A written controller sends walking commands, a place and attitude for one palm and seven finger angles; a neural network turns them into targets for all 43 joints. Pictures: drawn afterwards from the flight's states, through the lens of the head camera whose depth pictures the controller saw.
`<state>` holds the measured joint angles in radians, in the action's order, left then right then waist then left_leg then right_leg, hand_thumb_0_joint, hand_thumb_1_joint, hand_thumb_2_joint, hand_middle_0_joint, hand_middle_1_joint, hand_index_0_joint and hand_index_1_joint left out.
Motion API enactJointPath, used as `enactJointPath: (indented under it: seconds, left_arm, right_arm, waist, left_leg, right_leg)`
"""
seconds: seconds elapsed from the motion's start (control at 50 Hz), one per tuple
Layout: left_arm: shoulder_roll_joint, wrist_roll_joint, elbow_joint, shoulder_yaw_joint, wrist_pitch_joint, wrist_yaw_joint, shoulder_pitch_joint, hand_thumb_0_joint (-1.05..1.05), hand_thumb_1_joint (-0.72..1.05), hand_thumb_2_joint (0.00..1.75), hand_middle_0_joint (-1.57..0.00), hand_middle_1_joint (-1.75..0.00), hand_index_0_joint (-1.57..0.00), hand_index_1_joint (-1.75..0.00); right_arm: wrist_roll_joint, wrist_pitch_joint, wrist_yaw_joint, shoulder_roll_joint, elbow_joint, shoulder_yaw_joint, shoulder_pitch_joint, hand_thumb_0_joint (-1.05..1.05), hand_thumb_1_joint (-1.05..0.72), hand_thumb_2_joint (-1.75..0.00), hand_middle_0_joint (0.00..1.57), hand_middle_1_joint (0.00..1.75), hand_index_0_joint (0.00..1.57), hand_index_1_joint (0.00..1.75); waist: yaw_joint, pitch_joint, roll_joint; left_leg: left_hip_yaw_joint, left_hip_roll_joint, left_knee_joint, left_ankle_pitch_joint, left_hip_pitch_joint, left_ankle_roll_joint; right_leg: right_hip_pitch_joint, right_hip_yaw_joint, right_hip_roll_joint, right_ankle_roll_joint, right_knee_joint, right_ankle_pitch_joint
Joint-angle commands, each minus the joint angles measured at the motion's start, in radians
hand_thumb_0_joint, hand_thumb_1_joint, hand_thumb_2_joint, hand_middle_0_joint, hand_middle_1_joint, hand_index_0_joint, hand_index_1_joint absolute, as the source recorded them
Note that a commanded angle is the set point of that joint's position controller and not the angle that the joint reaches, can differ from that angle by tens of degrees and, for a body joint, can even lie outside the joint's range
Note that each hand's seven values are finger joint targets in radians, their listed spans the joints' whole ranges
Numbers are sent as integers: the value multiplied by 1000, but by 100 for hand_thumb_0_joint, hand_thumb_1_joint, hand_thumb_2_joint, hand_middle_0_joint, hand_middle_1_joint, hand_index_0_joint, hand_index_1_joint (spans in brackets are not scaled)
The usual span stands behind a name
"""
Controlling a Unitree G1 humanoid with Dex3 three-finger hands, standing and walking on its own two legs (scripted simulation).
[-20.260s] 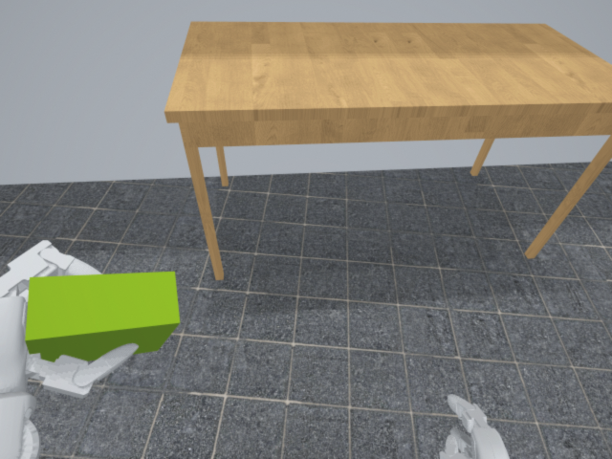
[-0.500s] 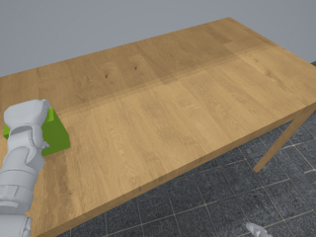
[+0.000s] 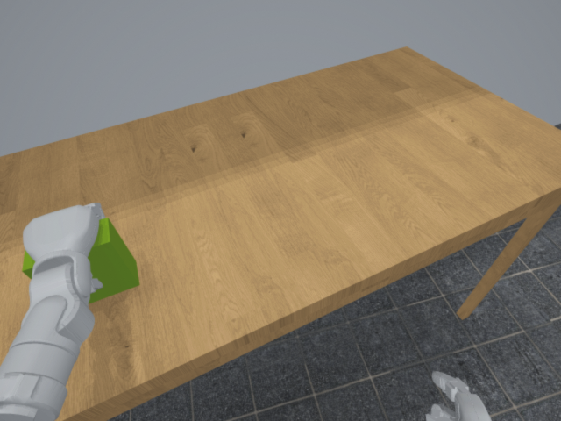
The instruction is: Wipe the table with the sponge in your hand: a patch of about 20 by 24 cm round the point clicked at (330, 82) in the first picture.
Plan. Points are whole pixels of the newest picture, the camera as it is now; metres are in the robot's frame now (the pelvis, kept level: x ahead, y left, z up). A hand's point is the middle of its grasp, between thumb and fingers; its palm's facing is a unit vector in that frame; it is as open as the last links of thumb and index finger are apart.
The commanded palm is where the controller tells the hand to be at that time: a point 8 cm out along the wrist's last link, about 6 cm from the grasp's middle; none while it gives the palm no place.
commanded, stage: wipe back along the middle lane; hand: left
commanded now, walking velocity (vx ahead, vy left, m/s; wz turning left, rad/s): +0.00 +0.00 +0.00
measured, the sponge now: (92, 272) +0.31 +0.33 +0.03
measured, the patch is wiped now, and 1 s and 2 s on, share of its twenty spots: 0.50 0.60 0.70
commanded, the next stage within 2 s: slide across to the third lane in 0.90 s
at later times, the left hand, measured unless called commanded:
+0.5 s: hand (91, 278) +0.28 +0.30 +0.08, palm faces +0.03 -0.04 -1.00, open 9.8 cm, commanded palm +0.23 +0.28 +0.11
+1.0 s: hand (93, 311) +0.23 +0.27 +0.08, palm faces +0.06 -0.07 -1.00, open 9.8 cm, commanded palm +0.19 +0.25 +0.12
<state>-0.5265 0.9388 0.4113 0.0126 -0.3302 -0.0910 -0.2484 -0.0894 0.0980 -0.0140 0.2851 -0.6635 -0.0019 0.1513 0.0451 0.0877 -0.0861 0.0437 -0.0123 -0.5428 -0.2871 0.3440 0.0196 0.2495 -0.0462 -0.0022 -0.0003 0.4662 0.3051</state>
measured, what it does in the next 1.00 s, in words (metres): stands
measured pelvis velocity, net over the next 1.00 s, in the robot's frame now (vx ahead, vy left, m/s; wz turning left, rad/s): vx -0.01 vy -0.01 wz -0.02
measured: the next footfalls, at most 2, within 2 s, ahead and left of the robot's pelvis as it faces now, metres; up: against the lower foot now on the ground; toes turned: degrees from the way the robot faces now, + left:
none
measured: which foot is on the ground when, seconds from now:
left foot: down 0.00-1.00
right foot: down 0.00-1.00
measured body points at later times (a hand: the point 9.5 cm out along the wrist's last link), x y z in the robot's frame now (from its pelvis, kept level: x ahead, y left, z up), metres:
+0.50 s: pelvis +0.01 +0.00 +0.00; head +0.01 -0.04 +0.45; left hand +0.27 +0.29 +0.13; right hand +0.22 -0.22 -0.10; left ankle -0.01 +0.11 -0.74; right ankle -0.05 -0.12 -0.74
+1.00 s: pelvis -0.01 -0.01 +0.00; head -0.03 -0.05 +0.45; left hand +0.22 +0.27 +0.13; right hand +0.22 -0.22 -0.09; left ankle -0.01 +0.11 -0.74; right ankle -0.05 -0.12 -0.74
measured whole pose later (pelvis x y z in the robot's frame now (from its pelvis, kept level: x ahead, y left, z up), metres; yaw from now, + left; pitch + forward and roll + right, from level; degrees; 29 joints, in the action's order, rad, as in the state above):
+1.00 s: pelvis -0.01 -0.01 +0.00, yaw -1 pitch +1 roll +0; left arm -0.42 0.94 -0.10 0.10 -0.51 -0.10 0.14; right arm -0.08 0.08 0.00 0.26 -0.63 0.03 0.07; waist 0.09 0.08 -0.10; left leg 0.03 -0.01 -0.54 -0.29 0.26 0.01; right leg 0.19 -0.03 0.00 0.01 0.51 0.33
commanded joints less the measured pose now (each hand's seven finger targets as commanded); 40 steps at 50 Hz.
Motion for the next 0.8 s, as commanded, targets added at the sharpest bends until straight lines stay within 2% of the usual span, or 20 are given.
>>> enactJointPath:
  seconds: [0.0,0.02,0.04,0.12,0.18,0.22,0.28,0.32,0.34,0.42,0.44,0.48,0.52,0.54,0.62,0.64,0.66,0.72,0.74,0.78]
  left_arm:
    - [-78,-30,-156,9,-5,26,-89,0,10,130,-120,-160,-120,-160]
    - [-105,-32,-163,-22,-9,23,-93,0,10,130,-120,-160,-120,-160]
    - [-68,-34,-178,12,-17,22,-75,0,10,130,-120,-160,-120,-160]
    - [-68,-40,-227,2,-45,18,-54,0,10,130,-120,-160,-120,-160]
    - [-26,-52,-264,19,-61,18,44,0,10,130,-120,-160,-120,-160]
    - [-86,-54,-290,-36,-74,16,58,0,10,130,-120,-160,-120,-160]
    - [-21,-56,-334,17,-91,22,85,0,10,130,-120,-160,-120,-160]
    - [-44,-51,-370,-2,-101,22,108,0,10,130,-120,-160,-120,-160]
    - [-2,-52,-391,32,-104,20,120,0,10,130,-120,-160,-120,-160]
    - [-39,-56,-444,-15,-122,19,209,0,10,130,-120,-160,-120,-160]
    - [5,-54,-460,32,-129,20,193,0,10,130,-120,-160,-120,-160]
    - [8,-51,-465,32,-137,21,221,0,10,130,-120,-160,-120,-160]
    - [-35,-51,-492,-13,-147,18,266,0,10,130,-120,-160,-120,-160]
    - [7,-53,-513,25,-149,19,268,0,10,130,-120,-160,-120,-160]
    - [-45,-45,-536,-14,-167,22,276,0,10,130,-120,-160,-120,-160]
    - [-4,-46,-551,20,-167,25,298,0,10,130,-120,-160,-120,-160]
    - [-17,-47,-534,2,-169,24,337,0,10,130,-120,-160,-120,-160]
    - [-7,-45,-590,13,-171,25,358,0,10,130,-120,-160,-120,-160]
    - [21,-44,-589,40,-172,23,356,0,10,130,-120,-160,-120,-160]
    - [31,-51,-596,45,-173,24,391,0,10,130,-120,-160,-120,-160]
  right_arm:
    - [5,-44,-5,119,156,-41,-129,0,-90,-90,20,30,20,30]
    - [4,-46,-5,119,156,-38,-141,0,-90,-90,20,30,20,30]
    - [5,-48,-5,117,160,-38,-139,0,-90,-90,20,30,20,30]
    - [5,-52,-5,116,164,-32,-165,0,-90,-90,20,30,20,30]
    - [7,-56,2,108,172,-34,-165,0,-90,-90,20,30,20,30]
    - [11,-53,2,114,171,-30,-183,0,-90,-90,20,30,20,30]
    - [8,-55,5,103,179,-27,-186,0,-90,-90,20,30,20,30]
    - [8,-57,6,103,189,-24,-212,0,-90,-90,20,30,20,30]
    - [9,-61,8,96,194,-24,-200,0,-90,-90,20,30,20,30]
    - [12,-60,13,98,200,-23,-225,0,-90,-90,20,30,20,30]
    - [10,-61,13,93,204,-21,-218,0,-90,-90,20,30,20,30]
    - [11,-61,15,94,200,-23,-216,0,-90,-90,20,30,20,30]
    - [12,-64,15,94,206,-20,-242,0,-90,-90,20,30,20,30]
    - [12,-66,15,89,213,-19,-230,0,-90,-90,20,30,20,30]
    - [13,-61,12,93,208,-14,-258,0,-90,-90,20,30,20,30]
    - [12,-65,11,86,218,-14,-249,0,-90,-90,20,30,20,30]
    - [11,-65,11,85,210,-15,-249,0,-90,-90,20,30,20,30]
    - [13,-67,14,82,220,-11,-278,0,-90,-90,20,30,20,30]
    - [12,-69,15,80,220,-12,-261,0,-90,-90,20,30,20,30]
    - [12,-70,17,78,220,-13,-265,0,-90,-90,20,30,20,30]
  waist:
    - [0,164,73]
    - [6,158,82]
    - [2,159,72]
    - [12,162,101]
    - [20,173,117]
    - [29,174,120]
    - [20,144,114]
    - [34,145,92]
    - [27,150,87]
    - [45,165,111]
    - [32,153,103]
    - [34,138,107]
    - [53,144,110]
    - [42,152,121]
    - [49,105,105]
    - [47,118,102]
    - [53,102,119]
    - [60,103,89]
    - [49,98,96]
    - [53,84,109]
  left_leg:
    - [-4,-13,46,334,-139,33]
    - [0,-11,47,335,-135,33]
    - [-4,-14,46,336,-139,33]
    - [0,-10,48,341,-142,32]
    - [-7,-12,38,379,-149,32]
    - [-13,-12,36,390,-143,30]
    - [-14,-10,38,396,-143,28]
    - [-8,-7,43,389,-148,28]
    - [-11,-9,37,404,-153,29]
    - [-14,-6,34,425,-152,28]
    - [-16,-7,34,417,-148,27]
    - [-15,-5,36,407,-149,26]
    - [-16,-7,36,404,-147,27]
    - [-23,-11,30,413,-144,28]
    - [-23,-9,45,353,-135,26]
    - [-28,-14,42,351,-135,28]
    - [-26,-11,46,348,-130,26]
    - [-23,-10,46,344,-140,26]
    - [-26,-9,46,336,-133,26]
    - [-24,-7,54,312,-129,25]
  right_leg:
    - [-42,-27,41,54,-30,-336]
    - [-45,-23,43,59,-29,-336]
    - [-48,-30,42,55,-25,-335]
    - [-56,-26,42,56,-22,-348]
    - [-82,-33,38,50,-15,-398]
    - [-102,-20,36,52,-12,-442]
    - [-85,-34,35,46,-8,-425]
    - [-84,-24,37,52,-9,-404]
    - [-87,-34,36,49,-1,-408]
    - [-115,-18,35,50,1,-461]
    - [-104,-31,33,46,7,-440]
    - [-95,-31,35,47,4,-426]
    - [-114,-15,35,51,5,-447]
    - [-123,-24,32,46,13,-463]
    - [-104,-10,36,52,2,-414]
    - [-112,-18,33,47,6,-403]
    - [-109,-21,34,47,3,-397]
    - [-102,-5,38,52,0,-392]
    - [-97,-17,37,50,6,-373]
    - [-94,-20,37,48,-1,-352]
